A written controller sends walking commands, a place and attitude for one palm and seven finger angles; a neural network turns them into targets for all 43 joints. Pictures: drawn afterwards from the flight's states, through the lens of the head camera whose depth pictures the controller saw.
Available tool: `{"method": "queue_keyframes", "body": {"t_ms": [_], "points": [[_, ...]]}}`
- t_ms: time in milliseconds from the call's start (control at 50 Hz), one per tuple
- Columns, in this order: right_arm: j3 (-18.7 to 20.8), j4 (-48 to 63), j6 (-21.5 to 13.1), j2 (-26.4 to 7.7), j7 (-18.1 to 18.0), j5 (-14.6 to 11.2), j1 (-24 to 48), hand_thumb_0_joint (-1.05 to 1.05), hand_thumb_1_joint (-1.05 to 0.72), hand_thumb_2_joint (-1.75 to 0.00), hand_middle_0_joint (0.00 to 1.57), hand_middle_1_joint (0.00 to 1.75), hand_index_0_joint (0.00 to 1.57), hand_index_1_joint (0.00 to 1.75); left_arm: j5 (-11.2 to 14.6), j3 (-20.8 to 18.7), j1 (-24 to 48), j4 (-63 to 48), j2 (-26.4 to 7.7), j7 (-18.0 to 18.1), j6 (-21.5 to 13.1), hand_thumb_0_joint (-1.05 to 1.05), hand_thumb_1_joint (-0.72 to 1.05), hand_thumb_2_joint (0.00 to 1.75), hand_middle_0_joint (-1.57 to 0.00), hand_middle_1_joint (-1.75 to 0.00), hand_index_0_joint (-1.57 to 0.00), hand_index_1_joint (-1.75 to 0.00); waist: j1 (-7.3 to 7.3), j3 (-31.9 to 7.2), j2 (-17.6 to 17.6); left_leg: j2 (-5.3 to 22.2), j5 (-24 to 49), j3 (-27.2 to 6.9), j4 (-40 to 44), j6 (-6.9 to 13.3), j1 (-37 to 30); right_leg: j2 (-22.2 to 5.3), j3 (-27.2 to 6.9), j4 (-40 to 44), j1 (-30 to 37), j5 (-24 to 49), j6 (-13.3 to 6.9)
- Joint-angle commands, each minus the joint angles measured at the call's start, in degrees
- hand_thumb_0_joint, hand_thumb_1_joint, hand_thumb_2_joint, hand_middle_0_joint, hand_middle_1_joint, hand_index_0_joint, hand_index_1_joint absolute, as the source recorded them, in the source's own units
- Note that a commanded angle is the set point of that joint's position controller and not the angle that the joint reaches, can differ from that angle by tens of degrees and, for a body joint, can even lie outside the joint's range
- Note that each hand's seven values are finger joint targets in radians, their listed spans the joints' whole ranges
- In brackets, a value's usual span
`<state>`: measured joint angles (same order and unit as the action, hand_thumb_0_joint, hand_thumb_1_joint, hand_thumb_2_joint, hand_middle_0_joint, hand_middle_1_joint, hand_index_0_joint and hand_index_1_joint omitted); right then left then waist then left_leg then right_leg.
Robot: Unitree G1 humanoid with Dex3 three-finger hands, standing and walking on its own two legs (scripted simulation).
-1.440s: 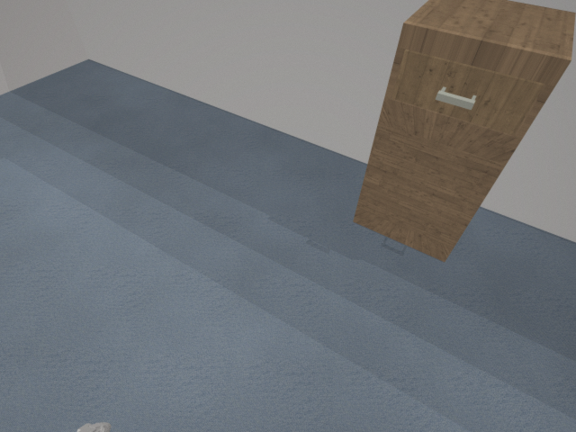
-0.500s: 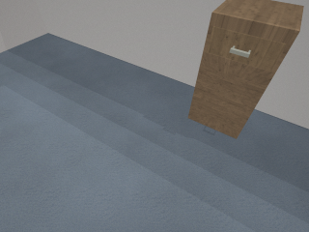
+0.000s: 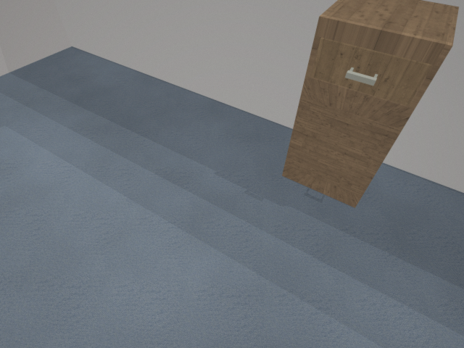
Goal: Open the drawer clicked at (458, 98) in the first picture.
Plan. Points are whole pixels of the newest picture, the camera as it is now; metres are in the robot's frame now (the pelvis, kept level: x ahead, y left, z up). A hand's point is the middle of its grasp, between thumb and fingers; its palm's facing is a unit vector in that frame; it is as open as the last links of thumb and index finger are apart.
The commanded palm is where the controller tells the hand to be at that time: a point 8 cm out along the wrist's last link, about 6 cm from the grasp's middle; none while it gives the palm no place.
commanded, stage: walk to a spot facing it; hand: left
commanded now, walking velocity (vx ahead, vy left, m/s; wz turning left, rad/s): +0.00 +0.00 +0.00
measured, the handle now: (362, 75) +1.06 -0.43 -0.04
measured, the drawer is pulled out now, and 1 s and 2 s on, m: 0.00 0.00 0.00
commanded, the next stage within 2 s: none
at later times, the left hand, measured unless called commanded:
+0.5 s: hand out of the picture +0.06 +0.18 -0.18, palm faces -0.13 -0.95 -0.28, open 7.4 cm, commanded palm none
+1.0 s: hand out of the picture +0.12 +0.18 -0.18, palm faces -0.28 -0.94 -0.20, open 7.4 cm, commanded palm none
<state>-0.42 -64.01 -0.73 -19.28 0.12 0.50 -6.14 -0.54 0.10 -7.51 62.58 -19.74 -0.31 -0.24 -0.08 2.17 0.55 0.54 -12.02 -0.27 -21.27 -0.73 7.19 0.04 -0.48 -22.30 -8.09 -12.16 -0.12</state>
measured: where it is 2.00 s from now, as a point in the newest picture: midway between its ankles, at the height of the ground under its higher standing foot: (256, 346)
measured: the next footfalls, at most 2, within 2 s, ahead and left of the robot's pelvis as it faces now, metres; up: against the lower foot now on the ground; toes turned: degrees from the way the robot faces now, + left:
left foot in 1.02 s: +0.19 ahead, +0.08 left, +0.00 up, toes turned -24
right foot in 1.48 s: +0.23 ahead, -0.23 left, +0.00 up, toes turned -51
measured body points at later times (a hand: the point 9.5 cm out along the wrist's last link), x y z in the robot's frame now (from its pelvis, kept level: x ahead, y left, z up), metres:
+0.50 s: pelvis -0.02 -0.03 -0.03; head +0.00 -0.05 +0.42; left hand +0.07 +0.23 -0.16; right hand +0.02 -0.28 -0.19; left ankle -0.01 +0.12 -0.73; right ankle -0.01 -0.10 -0.75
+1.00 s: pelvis +0.07 -0.01 -0.01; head +0.09 +0.00 +0.44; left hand +0.13 +0.23 -0.16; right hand +0.09 -0.29 -0.13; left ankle +0.14 +0.10 -0.73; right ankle -0.01 -0.10 -0.75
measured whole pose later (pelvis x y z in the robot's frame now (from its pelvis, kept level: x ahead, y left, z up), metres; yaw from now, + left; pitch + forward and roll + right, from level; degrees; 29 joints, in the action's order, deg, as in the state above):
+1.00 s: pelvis +0.07 -0.01 -0.01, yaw -24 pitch +2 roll +0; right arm 2.7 -52.2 -1.4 -12.6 0.3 0.7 -8.8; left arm -1.4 -4.1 -22.9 56.7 -12.2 -0.8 -0.4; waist -3.9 -0.6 1.5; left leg 1.9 -17.1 0.6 -34.2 -2.7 20.5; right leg 6.3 -12.3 -25.3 -10.2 -16.0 -2.2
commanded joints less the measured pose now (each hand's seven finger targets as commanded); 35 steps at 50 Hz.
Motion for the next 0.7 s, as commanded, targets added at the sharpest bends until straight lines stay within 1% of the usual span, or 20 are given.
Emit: {"method": "queue_keyframes", "body": {"t_ms": [0, 100, 120, 180, 240, 280, 300, 320, 340, 360, 380, 400, 420, 440, 460, 480, 500, 520, 560, 680], "points": [[2.5, 3.9, -1.1, -12.1, -0.8, -0.1, 3.1, 0.00, -0.90, -0.90, 0.20, 0.30, 0.20, 0.30, -0.1, -2.1, 2.5, -3.8, -11.8, 1.0, -1.4, 0.00, 0.90, 0.90, -0.20, -0.30, -0.20, -0.30, 0.06, -3.8, -0.6, 6.2, 8.8, -5.2, 3.4, 2.1, -0.9, -7.0, -6.0, 3.9, 0.0, 9.1, -1.6], [2.5, 4.0, -1.1, -12.4, -1.0, 0.0, 3.1, 0.00, -0.90, -0.90, 0.20, 0.30, 0.20, 0.30, -0.1, -2.2, 2.7, -4.0, -12.0, 1.0, -1.3, 0.00, 0.90, 0.90, -0.20, -0.30, -0.20, -0.30, 0.08, -3.4, -0.8, 6.5, 9.3, -4.6, 3.3, 2.0, -1.4, -6.8, -6.4, 3.8, -0.3, 10.5, -1.8], [2.6, 4.0, -1.0, -11.7, -1.1, 0.1, 2.5, 0.00, -0.90, -0.90, 0.20, 0.30, 0.20, 0.30, -0.1, -2.3, 2.5, -4.3, -11.4, 1.0, -1.0, 0.00, 0.90, 0.90, -0.20, -0.30, -0.20, -0.30, 0.21, -3.6, -0.7, 6.7, 10.1, -3.9, 2.4, 1.9, -2.0, -6.5, -6.8, 3.0, -1.0, 12.2, -1.9], [1.9, 4.6, 0.2, -5.3, -1.5, 0.1, -1.7, 0.00, -0.90, -0.90, 0.20, 0.30, 0.20, 0.30, -0.1, -1.6, -0.9, -5.0, -5.5, 1.3, 1.1, 0.00, 0.90, 0.90, -0.20, -0.30, -0.20, -0.30, 0.53, -3.6, -1.0, 7.3, 10.6, -1.1, -0.9, 0.9, -1.6, -5.7, -7.3, -1.4, -3.9, 15.2, -1.1], [3.1, 7.1, 1.0, -6.5, -2.0, 0.2, -2.6, 0.00, -0.90, -0.90, 0.20, 0.30, 0.20, 0.30, -0.3, -2.5, -2.3, -7.5, -5.2, 1.0, 2.1, 0.00, 0.90, 0.90, -0.20, -0.30, -0.20, -0.30, 0.56, -2.8, -2.3, 9.6, 9.5, -1.3, -2.1, 2.0, -1.1, -3.5, -6.9, -6.7, -8.4, 14.0, -1.0], [4.0, 8.9, 1.2, -7.2, -2.1, 0.3, -2.4, 0.00, -0.90, -0.90, 0.20, 0.30, 0.20, 0.30, -0.5, -2.9, -2.7, -9.2, -4.4, 0.6, 2.4, 0.00, 0.90, 0.90, -0.20, -0.30, -0.20, -0.30, 0.51, -2.3, -5.4, 12.4, 8.9, -2.9, -1.2, 3.8, -0.1, -1.5, -5.3, -12.4, -11.3, 9.9, -0.3], [4.5, 9.7, 1.3, -7.4, -2.1, 0.4, -2.0, 0.00, -0.90, -0.90, 0.20, 0.30, 0.20, 0.30, -0.5, -3.1, -3.3, -9.8, -3.7, 0.4, 2.6, 0.00, 0.90, 0.90, -0.20, -0.30, -0.20, -0.30, 0.18, -1.9, -7.5, 14.7, 9.5, -3.9, -0.6, 5.3, 1.1, -0.5, -3.9, -16.8, -12.3, 4.5, 0.0], [4.8, 10.4, 1.1, -7.5, -2.0, 0.4, -1.6, 0.00, -0.90, -0.90, 0.20, 0.30, 0.20, 0.30, -0.5, -3.3, -4.0, -10.4, -2.9, 0.3, 2.8, 0.00, 0.90, 0.90, -0.20, -0.30, -0.20, -0.30, -0.09, -2.3, -10.2, 17.4, 12.6, -4.9, 0.2, 7.4, 1.3, 0.3, -2.1, -22.0, -13.6, -6.1, 0.5], [5.0, 11.1, 1.0, -7.4, -1.9, 0.4, -1.6, 0.00, -0.90, -0.90, 0.20, 0.30, 0.20, 0.30, -0.5, -3.5, -4.0, -11.1, -2.3, 0.2, 3.0, 0.00, 0.90, 0.90, -0.20, -0.30, -0.20, -0.30, -0.09, -2.1, -11.6, 19.5, 15.4, -5.7, 0.5, 9.4, 2.8, 0.1, -0.6, -26.0, -13.4, -13.5, 0.8], [5.2, 12.0, 1.0, -7.1, -1.9, 0.6, -0.8, 0.00, -0.90, -0.90, 0.20, 0.30, 0.20, 0.30, -0.4, -3.9, -4.8, -11.8, -1.7, 0.1, 3.1, 0.00, 0.90, 0.90, -0.20, -0.30, -0.20, -0.30, -0.64, -1.4, -11.4, 20.4, 17.1, -4.8, -0.2, 10.1, 4.9, -1.0, -0.4, -27.0, -12.3, -16.2, 0.7], [5.4, 12.7, 1.0, -7.0, -1.9, 0.8, 0.8, 0.00, -0.90, -0.90, 0.20, 0.30, 0.20, 0.30, -0.5, -4.2, -6.8, -11.7, -1.1, -0.1, 3.0, 0.00, 0.90, 0.90, -0.20, -0.30, -0.20, -0.30, -2.11, -1.1, -10.6, 19.7, 18.0, -2.3, -3.1, 8.9, 6.4, -1.9, 0.2, -23.9, -9.9, -14.5, 0.6], [5.6, 13.1, 1.2, -6.8, -1.9, 0.8, 1.7, 0.00, -0.90, -0.90, 0.20, 0.30, 0.20, 0.30, -0.6, -4.5, -10.1, -11.3, -0.9, -0.3, 2.6, 0.00, 0.90, 0.90, -0.20, -0.30, -0.20, -0.30, -3.54, -2.3, -9.1, 17.6, 16.9, 0.9, -8.9, 6.5, 7.3, -2.0, 1.0, -17.1, -5.9, -9.0, 0.5], [5.5, 13.7, 1.6, -5.5, -1.7, 0.5, 1.3, 0.00, -0.90, -0.90, 0.20, 0.30, 0.20, 0.30, -0.9, -5.1, -13.2, -10.7, -2.9, -0.2, 1.8, 0.00, 0.90, 0.90, -0.20, -0.30, -0.20, -0.30, -4.60, -2.6, -1.7, 12.5, 8.6, 5.7, -20.1, 2.3, 11.5, -3.9, -2.2, -6.6, -1.4, 3.9, -0.2], [4.6, 15.2, 1.9, -0.4, -1.2, 0.1, -1.4, 0.00, -0.90, -0.90, 0.20, 0.30, 0.20, 0.30, -1.6, -6.2, -14.1, -11.0, -9.7, 0.6, 0.8, 0.00, 0.90, 0.90, -0.20, -0.30, -0.20, -0.30, -3.54, -3.5, 20.0, 2.8, -18.2, 10.0, -35.6, -2.5, 25.9, -18.5, -27.4, 3.8, 3.9, 11.6, -5.8], [4.6, 16.1, 2.2, -2.2, -1.4, 0.2, 1.6, 0.00, -0.90, -0.90, 0.20, 0.30, 0.20, 0.30, -0.4, -6.2, -15.9, -11.2, -9.0, 1.0, 0.9, 0.00, 0.90, 0.90, -0.20, -0.30, -0.20, -0.30, -5.76, -3.0, 15.9, 2.3, -21.5, 0.9, -41.4, -2.0, 25.1, -20.3, -32.5, 9.8, -2.0, 3.8, -10.0], [4.9, 16.1, 2.3, -1.7, -1.1, 0.2, 3.7, 0.00, -0.90, -0.90, 0.20, 0.30, 0.20, 0.30, -0.5, -6.2, -13.0, -11.9, -7.8, 1.1, 1.2, 0.00, 0.90, 0.90, -0.20, -0.30, -0.20, -0.30, -4.44, 1.2, 12.0, 3.2, -18.4, -1.5, -45.2, -1.7, 26.9, -18.4, -34.3, 12.5, -6.4, -12.1, -10.9], [5.0, 15.7, 2.1, -2.2, -0.8, 0.5, 3.1, 0.00, -0.90, -0.90, 0.20, 0.30, 0.20, 0.30, -0.5, -5.8, -10.2, -12.7, -5.8, 1.0, 1.0, 0.00, 0.90, 0.90, -0.20, -0.30, -0.20, -0.30, -3.06, 3.4, 8.3, 4.4, -13.3, -2.5, -45.4, -1.8, 28.1, -16.3, -32.6, 13.2, -7.8, -18.9, -10.6], [5.1, 14.6, 1.8, -2.1, -0.3, 0.9, 0.9, 0.00, -0.90, -0.90, 0.20, 0.30, 0.20, 0.30, -0.4, -5.5, -8.1, -13.3, -4.5, 0.8, 0.5, 0.00, 0.90, 0.90, -0.20, -0.30, -0.20, -0.30, -1.28, 2.3, 5.9, 4.9, -8.8, -1.9, -44.4, -2.1, 27.3, -13.8, -28.2, 12.5, -6.7, -19.0, -9.6], [5.1, 13.3, 1.3, -1.1, 0.0, 1.2, -1.6, 0.00, -0.90, -0.90, 0.20, 0.30, 0.20, 0.30, -0.4, -5.5, -9.2, -13.0, -3.2, 0.8, -0.7, 0.00, 0.90, 0.90, -0.20, -0.30, -0.20, -0.30, -0.95, -1.6, 4.4, 4.8, -5.5, -0.9, -42.3, -2.6, 26.3, -11.7, -24.8, 11.4, -2.7, -14.7, -9.2], [5.1, 14.1, 0.1, 0.7, 0.2, 1.2, -0.2, 0.00, -0.90, -0.90, 0.20, 0.30, 0.20, 0.30, -0.5, -5.8, -15.6, -10.2, -1.9, 0.3, -2.1, 0.00, 0.90, 0.90, -0.20, -0.30, -0.20, -0.30, -2.52, -2.6, 4.7, 4.5, -3.6, -0.2, -37.5, -3.5, 30.3, -10.0, -24.8, 11.2, 3.3, -12.7, -10.2]]}}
